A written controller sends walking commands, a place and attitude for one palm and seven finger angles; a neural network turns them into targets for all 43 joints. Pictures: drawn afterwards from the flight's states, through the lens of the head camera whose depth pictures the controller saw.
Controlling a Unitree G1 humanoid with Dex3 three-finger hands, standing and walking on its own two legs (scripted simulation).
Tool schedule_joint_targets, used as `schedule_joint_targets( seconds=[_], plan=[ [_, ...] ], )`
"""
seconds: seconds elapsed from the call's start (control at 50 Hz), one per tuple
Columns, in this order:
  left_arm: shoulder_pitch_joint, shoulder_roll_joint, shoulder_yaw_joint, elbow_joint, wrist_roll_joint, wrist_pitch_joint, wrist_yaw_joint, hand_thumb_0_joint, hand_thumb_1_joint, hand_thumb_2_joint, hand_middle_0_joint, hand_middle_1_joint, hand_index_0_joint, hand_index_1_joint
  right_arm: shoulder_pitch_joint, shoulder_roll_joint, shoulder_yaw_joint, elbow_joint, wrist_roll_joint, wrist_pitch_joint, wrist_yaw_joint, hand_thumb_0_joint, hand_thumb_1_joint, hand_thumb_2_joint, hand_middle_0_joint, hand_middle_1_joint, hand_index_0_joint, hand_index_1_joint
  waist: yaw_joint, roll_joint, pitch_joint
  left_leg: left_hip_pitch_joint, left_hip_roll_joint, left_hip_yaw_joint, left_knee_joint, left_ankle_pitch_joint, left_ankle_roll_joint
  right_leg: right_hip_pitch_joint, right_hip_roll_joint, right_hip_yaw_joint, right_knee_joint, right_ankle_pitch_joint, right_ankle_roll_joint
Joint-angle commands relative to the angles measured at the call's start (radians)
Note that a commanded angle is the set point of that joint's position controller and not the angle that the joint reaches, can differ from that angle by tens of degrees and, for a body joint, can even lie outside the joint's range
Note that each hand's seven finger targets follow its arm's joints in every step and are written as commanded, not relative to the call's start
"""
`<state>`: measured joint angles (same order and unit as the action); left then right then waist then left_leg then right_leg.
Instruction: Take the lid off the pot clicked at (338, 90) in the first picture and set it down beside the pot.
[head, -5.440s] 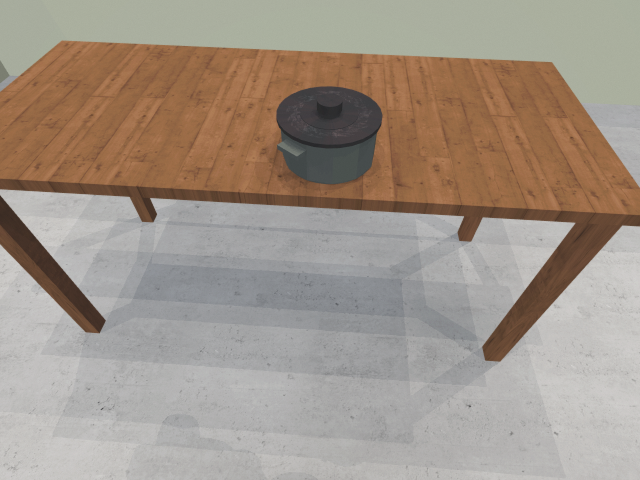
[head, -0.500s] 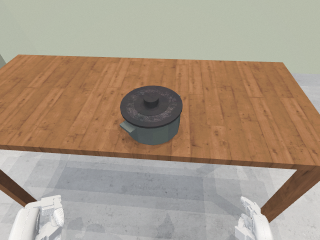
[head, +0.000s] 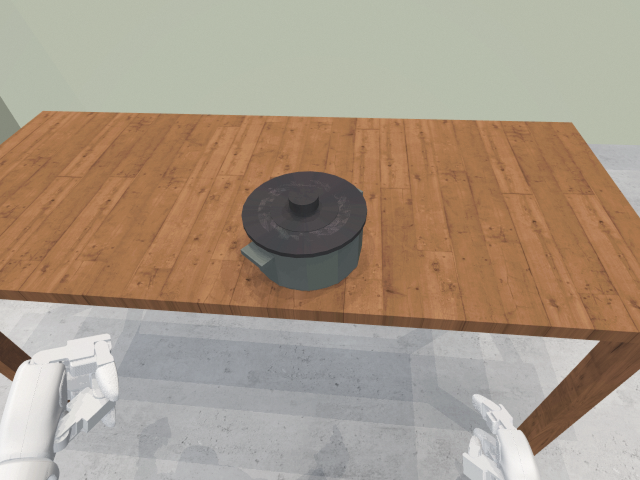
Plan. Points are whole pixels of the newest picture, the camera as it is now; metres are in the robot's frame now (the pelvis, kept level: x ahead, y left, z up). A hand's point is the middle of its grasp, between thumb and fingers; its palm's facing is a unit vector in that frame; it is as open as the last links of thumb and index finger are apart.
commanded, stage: reach forward and open the fingers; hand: left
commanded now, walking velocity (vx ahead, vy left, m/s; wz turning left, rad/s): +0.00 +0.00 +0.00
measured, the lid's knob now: (303, 199) +0.51 +0.09 +0.08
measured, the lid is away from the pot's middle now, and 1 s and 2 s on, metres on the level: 0.00 0.00 0.00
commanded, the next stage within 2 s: move the open hand above the knob in 1.10 s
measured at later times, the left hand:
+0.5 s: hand (89, 372) +0.19 +0.27 +0.10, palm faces -0.21 -0.06 -0.98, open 4.1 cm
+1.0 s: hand (85, 321) +0.23 +0.28 +0.13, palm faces -0.11 -0.04 -0.99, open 9.7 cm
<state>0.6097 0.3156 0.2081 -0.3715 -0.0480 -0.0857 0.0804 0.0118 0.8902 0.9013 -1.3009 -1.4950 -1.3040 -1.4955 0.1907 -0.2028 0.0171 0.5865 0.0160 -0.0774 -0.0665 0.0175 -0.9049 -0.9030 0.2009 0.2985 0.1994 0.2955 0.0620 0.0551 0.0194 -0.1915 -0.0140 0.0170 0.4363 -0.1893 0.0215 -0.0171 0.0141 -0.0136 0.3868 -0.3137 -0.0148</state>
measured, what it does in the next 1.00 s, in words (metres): shifts its weight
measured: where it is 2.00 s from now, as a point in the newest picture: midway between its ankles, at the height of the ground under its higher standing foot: outside the picture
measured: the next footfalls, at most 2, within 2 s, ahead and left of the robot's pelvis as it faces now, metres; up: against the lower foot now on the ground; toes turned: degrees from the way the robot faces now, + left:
none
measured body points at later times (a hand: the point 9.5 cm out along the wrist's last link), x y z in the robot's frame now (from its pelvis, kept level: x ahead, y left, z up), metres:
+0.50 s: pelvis -0.03 +0.01 -0.01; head -0.03 -0.04 +0.44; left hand +0.19 +0.27 +0.16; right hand +0.19 -0.21 -0.10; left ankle +0.03 +0.11 -0.74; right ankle -0.06 -0.11 -0.74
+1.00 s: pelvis -0.06 +0.03 +0.00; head -0.05 -0.01 +0.44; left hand +0.23 +0.28 +0.19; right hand +0.16 -0.18 -0.10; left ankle +0.03 +0.11 -0.74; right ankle -0.06 -0.11 -0.74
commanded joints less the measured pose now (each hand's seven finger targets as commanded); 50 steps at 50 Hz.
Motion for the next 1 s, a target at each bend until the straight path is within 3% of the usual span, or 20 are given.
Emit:
schedule_joint_targets(
  seconds=[0.0, 0.02, 0.04, 0.1, 0.14, 0.18, 0.26, 0.34, 0.36, 0.42, 0.44, 0.5, 0.54, 0.56, 0.64, 0.7, 0.78, 0.84, 0.86, 0.98],
  plan=[
    [-0.116, 0.372, 0.063, -0.281, 0.420, 0.002, 0.041, 0.000, 0.875, 0.901, -1.279, -1.481, -1.279, -1.481, -0.144, -0.175, -0.028, -0.189, -0.019, 0.002, 0.010, 0.000, -0.900, -0.900, 0.200, 0.300, 0.200, 0.300, -0.007, 0.038, -0.075, 0.070, 0.015, 0.019, 0.021, 0.235, 0.026, -0.286, 0.004, -0.012, -0.003, 0.261, 0.010],
    [-0.114, 0.292, 0.068, -0.308, 0.426, 0.047, 0.057, 0.000, 0.849, 0.905, -1.261, -1.458, -1.261, -1.458, -0.154, -0.137, -0.037, -0.224, -0.015, 0.035, 0.019, 0.000, -0.900, -0.900, 0.200, 0.300, 0.200, 0.300, 0.006, 0.059, -0.098, 0.048, 0.016, 0.024, 0.030, 0.266, 0.024, -0.270, -0.001, -0.043, 0.025, 0.271, -0.002],
    [-0.089, 0.343, 0.065, -0.304, 0.534, 0.088, 0.062, 0.000, 0.821, 0.913, -1.245, -1.429, -1.245, -1.429, -0.168, -0.142, -0.040, -0.226, -0.003, 0.063, 0.029, 0.000, -0.900, -0.900, 0.200, 0.300, 0.200, 0.300, 0.017, 0.083, -0.083, 0.042, 0.022, 0.026, 0.040, 0.262, 0.017, -0.274, 0.013, -0.016, 0.025, 0.266, -0.015],
    [-0.053, 0.401, 0.058, -0.225, 0.720, 0.174, 0.033, 0.000, 0.730, 0.954, -1.226, -1.287, -1.226, -1.287, -0.211, -0.158, -0.038, -0.244, 0.002, 0.149, 0.052, 0.000, -0.900, -0.900, 0.200, 0.300, 0.200, 0.300, 0.025, 0.016, -0.150, 0.007, 0.014, 0.023, 0.061, 0.188, 0.018, -0.278, 0.012, -0.008, 0.051, 0.197, -0.014],
    [-0.142, 0.461, 0.064, -0.229, 0.785, 0.195, -0.004, 0.000, 0.665, 0.992, -1.204, -1.216, -1.204, -1.216, -0.254, -0.157, -0.037, -0.256, 0.021, 0.168, 0.056, 0.000, -0.900, -0.900, 0.200, 0.300, 0.200, 0.300, 0.017, 0.039, -0.169, 0.011, 0.012, 0.007, 0.066, 0.135, 0.022, -0.277, 0.013, 0.005, 0.043, 0.169, -0.013],
    [-0.218, 0.501, 0.049, -0.174, 0.824, 0.195, -0.052, 0.000, 0.600, 1.031, -1.182, -1.145, -1.182, -1.145, -0.240, -0.158, -0.040, -0.235, 0.026, 0.172, 0.053, 0.000, -0.900, -0.900, 0.200, 0.300, 0.200, 0.300, 0.007, 0.004, -0.208, 0.030, 0.005, -0.008, 0.070, 0.123, 0.031, -0.274, 0.002, 0.006, 0.036, 0.155, -0.001],
    [-0.345, 0.508, -0.008, -0.139, 0.783, 0.176, -0.187, 0.000, 0.474, 1.102, -1.138, -1.003, -1.138, -1.003, -0.250, -0.160, -0.043, -0.241, 0.047, 0.164, 0.050, 0.000, -0.900, -0.900, 0.200, 0.300, 0.200, 0.300, -0.023, -0.039, -0.179, 0.039, -0.010, -0.022, 0.062, 0.137, 0.044, -0.263, -0.008, 0.001, 0.023, 0.240, 0.014],
    [-0.443, 0.630, 0.080, -0.107, 0.781, 0.134, -0.263, 0.000, 0.354, 1.154, -1.091, -0.861, -1.091, -0.861, -0.253, -0.167, -0.040, -0.232, 0.039, 0.145, 0.039, 0.000, -0.900, -0.900, 0.200, 0.300, 0.200, 0.300, -0.011, -0.022, -0.169, 0.067, -0.018, -0.031, 0.053, 0.164, 0.048, -0.269, -0.001, 0.001, -0.008, 0.271, 0.015],
    [-0.462, 0.593, 0.045, -0.074, 0.777, 0.118, -0.277, 0.000, 0.325, 1.164, -1.079, -0.826, -1.079, -0.826, -0.226, -0.158, -0.036, -0.225, 0.036, 0.146, 0.041, 0.000, -0.900, -0.900, 0.200, 0.300, 0.200, 0.300, -0.020, -0.035, -0.154, 0.063, -0.022, -0.029, 0.048, 0.164, 0.049, -0.262, -0.004, -0.014, -0.005, 0.259, 0.017],
    [-0.483, 0.613, 0.083, -0.031, 0.769, 0.088, -0.288, 0.000, 0.239, 1.191, -1.042, -0.720, -1.042, -0.720, -0.207, -0.167, -0.042, -0.215, 0.036, 0.153, 0.051, 0.000, -0.900, -0.900, 0.200, 0.300, 0.200, 0.300, -0.004, -0.032, -0.168, 0.088, -0.020, -0.030, 0.028, 0.166, 0.044, -0.256, -0.002, -0.019, -0.024, 0.235, 0.014],
    [-0.494, 0.621, 0.097, -0.039, 0.770, 0.087, -0.288, 0.000, 0.211, 1.200, -1.029, -0.684, -1.029, -0.684, -0.229, -0.164, -0.042, -0.224, 0.038, 0.145, 0.060, 0.000, -0.900, -0.900, 0.200, 0.300, 0.200, 0.300, -0.003, 0.009, -0.159, 0.090, -0.020, -0.028, 0.034, 0.173, 0.042, -0.255, 0.005, -0.011, -0.024, 0.248, 0.005],
    [-0.538, 0.571, 0.040, -0.039, 0.761, 0.074, -0.288, 0.000, 0.125, 1.226, -0.992, -0.578, -0.992, -0.578, -0.213, -0.163, -0.046, -0.218, 0.030, 0.148, 0.071, 0.000, -0.900, -0.900, 0.200, 0.300, 0.200, 0.300, -0.003, 0.023, -0.173, 0.106, -0.018, -0.036, 0.009, 0.158, 0.039, -0.256, 0.008, -0.031, -0.031, 0.197, 0.007],
    [-0.561, 0.601, 0.070, -0.037, 0.776, 0.087, -0.283, 0.000, 0.068, 1.247, -0.968, -0.507, -0.968, -0.507, -0.231, -0.164, -0.047, -0.225, 0.038, 0.142, 0.083, 0.000, -0.900, -0.900, 0.200, 0.300, 0.200, 0.300, -0.001, 0.028, -0.162, 0.103, -0.015, -0.036, 0.009, 0.154, 0.036, -0.249, 0.014, -0.021, -0.028, 0.196, -0.001],
    [-0.625, 0.572, 0.021, -0.038, 0.780, 0.086, -0.290, 0.000, 0.038, 1.258, -0.956, -0.471, -0.956, -0.471, -0.224, -0.163, -0.043, -0.217, 0.035, 0.149, 0.084, 0.000, -0.900, -0.900, 0.200, 0.300, 0.200, 0.300, -0.010, 0.006, -0.177, 0.104, -0.018, -0.036, -0.001, 0.143, 0.038, -0.242, 0.012, -0.033, -0.029, 0.180, 0.003],
    [-0.710, 0.623, 0.053, -0.052, 0.798, 0.093, -0.284, 0.000, -0.082, 1.311, -0.909, -0.329, -0.909, -0.329, -0.248, -0.163, -0.047, -0.221, 0.039, 0.133, 0.087, 0.000, -0.900, -0.900, 0.200, 0.300, 0.200, 0.300, 0.002, 0.069, -0.198, 0.126, -0.011, -0.052, -0.016, 0.107, 0.033, -0.235, 0.017, -0.024, -0.021, 0.126, -0.009],
    [-0.765, 0.579, -0.004, 0.037, 0.795, 0.108, -0.296, 0.000, -0.174, 1.356, -0.874, -0.223, -0.874, -0.223, -0.236, -0.169, -0.041, -0.199, 0.036, 0.145, 0.087, 0.000, -0.900, -0.900, 0.200, 0.300, 0.200, 0.300, -0.006, 0.033, -0.158, 0.105, -0.009, -0.064, -0.052, 0.041, 0.028, -0.258, 0.022, -0.039, -0.037, 0.061, -0.005],
    [-0.863, 0.586, -0.017, 0.005, 0.802, 0.112, -0.307, 0.000, -0.299, 1.423, -0.829, -0.081, -0.829, -0.081, -0.245, -0.165, -0.042, -0.203, 0.044, 0.131, 0.090, 0.000, -0.900, -0.900, 0.200, 0.300, 0.200, 0.300, -0.003, 0.043, -0.211, 0.128, -0.003, -0.075, -0.066, 0.011, 0.025, -0.236, 0.017, -0.035, -0.021, 0.038, -0.008],
    [-0.878, 0.613, 0.010, 0.036, 0.814, 0.126, -0.311, 0.000, -0.303, 1.434, -0.831, -0.081, -0.831, -0.081, -0.254, -0.166, -0.040, -0.209, 0.039, 0.125, 0.091, 0.000, -0.900, -0.900, 0.200, 0.300, 0.200, 0.300, 0.000, 0.054, -0.196, 0.121, -0.004, -0.084, -0.063, 0.003, 0.025, -0.241, 0.027, -0.031, -0.012, 0.042, -0.017],
    [-0.914, 0.579, -0.032, 0.075, 0.815, 0.132, -0.321, 0.000, -0.305, 1.438, -0.832, -0.081, -0.832, -0.081, -0.247, -0.165, -0.033, -0.194, 0.037, 0.132, 0.089, 0.000, -0.900, -0.900, 0.200, 0.300, 0.200, 0.300, -0.006, 0.035, -0.192, 0.112, -0.004, -0.085, -0.077, -0.015, 0.022, -0.244, 0.024, -0.041, -0.016, 0.029, -0.015],
    [-1.026, 0.581, -0.054, 0.077, 0.820, 0.147, -0.342, 0.000, -0.314, 1.463, -0.836, -0.081, -0.836, -0.081, -0.255, -0.167, -0.033, -0.195, 0.042, 0.123, 0.088, 0.000, -0.900, -0.900, 0.200, 0.300, 0.200, 0.300, -0.006, 0.053, -0.216, 0.129, -0.002, -0.094, -0.085, -0.032, 0.018, -0.245, 0.021, -0.036, -0.005, 0.020, -0.015]
  ],
)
